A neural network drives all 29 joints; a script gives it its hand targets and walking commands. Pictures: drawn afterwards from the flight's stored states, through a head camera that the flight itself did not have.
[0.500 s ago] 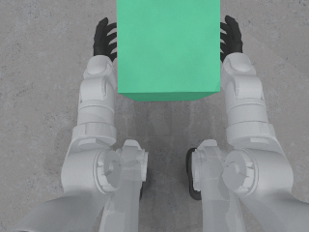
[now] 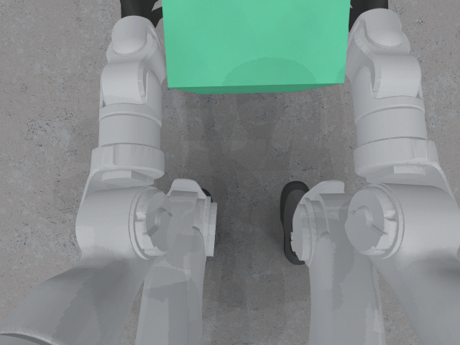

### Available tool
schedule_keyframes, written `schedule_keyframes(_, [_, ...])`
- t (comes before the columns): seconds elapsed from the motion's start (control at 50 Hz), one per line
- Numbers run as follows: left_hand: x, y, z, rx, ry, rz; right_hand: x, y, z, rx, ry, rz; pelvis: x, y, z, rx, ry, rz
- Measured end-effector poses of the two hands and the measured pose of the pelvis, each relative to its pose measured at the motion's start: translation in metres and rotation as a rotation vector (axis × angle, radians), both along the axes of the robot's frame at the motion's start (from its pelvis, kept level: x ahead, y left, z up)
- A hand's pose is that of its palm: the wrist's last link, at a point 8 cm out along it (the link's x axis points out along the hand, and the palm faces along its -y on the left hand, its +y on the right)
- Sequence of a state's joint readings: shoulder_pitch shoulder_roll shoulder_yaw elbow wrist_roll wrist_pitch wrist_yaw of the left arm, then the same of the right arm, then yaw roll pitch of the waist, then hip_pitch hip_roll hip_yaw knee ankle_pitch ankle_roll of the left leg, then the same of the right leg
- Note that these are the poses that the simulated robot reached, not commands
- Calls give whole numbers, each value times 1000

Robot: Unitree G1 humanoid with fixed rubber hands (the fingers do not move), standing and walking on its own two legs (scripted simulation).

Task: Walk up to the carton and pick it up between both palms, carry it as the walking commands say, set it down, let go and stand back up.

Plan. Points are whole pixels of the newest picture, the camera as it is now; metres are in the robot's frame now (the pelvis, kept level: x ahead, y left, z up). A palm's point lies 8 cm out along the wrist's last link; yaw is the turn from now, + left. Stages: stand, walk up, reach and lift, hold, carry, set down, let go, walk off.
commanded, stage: set down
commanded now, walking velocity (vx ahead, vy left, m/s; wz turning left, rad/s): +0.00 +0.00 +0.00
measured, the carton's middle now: (249, 29) +0.54 +0.00 -0.22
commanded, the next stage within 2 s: none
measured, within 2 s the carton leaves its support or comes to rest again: rests again in 1.14 s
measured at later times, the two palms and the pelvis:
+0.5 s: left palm (151, 22) +0.54 +0.14 -0.19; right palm (354, 15) +0.55 -0.14 -0.19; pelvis -0.01 +0.00 -0.04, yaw +0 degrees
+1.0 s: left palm (151, 18) +0.55 +0.15 -0.20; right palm (345, 15) +0.56 -0.14 -0.21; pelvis -0.01 +0.00 -0.05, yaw +0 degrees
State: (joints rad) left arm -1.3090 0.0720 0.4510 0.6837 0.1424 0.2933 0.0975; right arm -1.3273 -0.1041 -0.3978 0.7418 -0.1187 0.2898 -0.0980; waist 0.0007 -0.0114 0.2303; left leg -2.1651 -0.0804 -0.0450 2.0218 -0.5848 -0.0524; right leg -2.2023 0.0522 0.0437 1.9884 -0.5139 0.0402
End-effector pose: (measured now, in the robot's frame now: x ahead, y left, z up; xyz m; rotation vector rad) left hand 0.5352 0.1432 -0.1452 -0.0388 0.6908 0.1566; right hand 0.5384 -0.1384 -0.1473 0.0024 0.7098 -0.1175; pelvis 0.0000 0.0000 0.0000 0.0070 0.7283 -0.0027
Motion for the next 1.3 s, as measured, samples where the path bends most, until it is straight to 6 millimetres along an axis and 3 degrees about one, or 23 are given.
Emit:
schedule_keyframes(0.14, [12,-2,-33,2,1,-12,16,-3,-29,-31,3,26,-8,0,-8,6,-165,-8])
schedule_keyframes(0.22, [23,-1,-30,3,-36,0,24,-1,-30,-12,-29,18,-5,1,-21,7,-173,-9])
schedule_keyframes(0.3, [19,-1,-36,11,-12,-5,21,-1,-37,-17,-2,28,-5,1,-28,8,-188,-6])
schedule_keyframes(0.52, [7,-1,-41,18,16,-17,8,-1,-42,-31,33,35,-13,2,-36,3,-184,-1])
schedule_keyframes(0.74, [14,1,-50,30,10,-40,13,0,-55,-39,36,52,-17,1,-42,0,-190,4])
schedule_keyframes(1.04, [17,4,-59,23,14,-13,17,4,-65,-38,48,66,-8,1,-49,-1,-161,7])
schedule_keyframes(1.3, [3,1,-62,7,48,-37,2,-2,-67,-25,81,49,4,1,-50,1,-48,9])
